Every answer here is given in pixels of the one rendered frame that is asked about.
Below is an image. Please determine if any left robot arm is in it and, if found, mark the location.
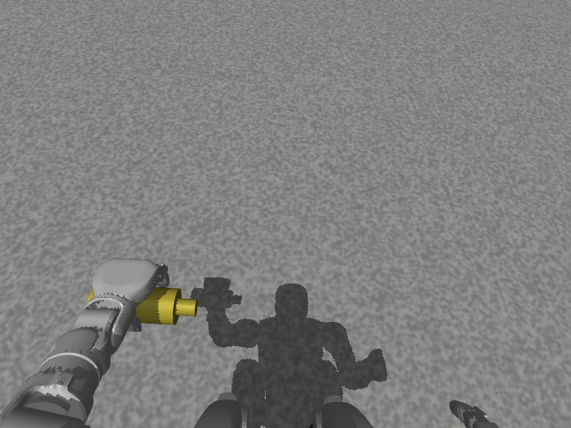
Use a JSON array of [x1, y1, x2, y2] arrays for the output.
[[0, 294, 134, 428]]

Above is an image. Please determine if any bottle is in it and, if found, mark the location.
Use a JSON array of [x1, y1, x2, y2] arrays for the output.
[[87, 287, 198, 325]]

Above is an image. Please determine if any right robot hand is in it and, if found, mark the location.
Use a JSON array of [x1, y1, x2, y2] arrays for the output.
[[450, 400, 500, 428]]

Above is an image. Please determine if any left robot hand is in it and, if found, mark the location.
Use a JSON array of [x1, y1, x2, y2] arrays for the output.
[[92, 259, 170, 332]]

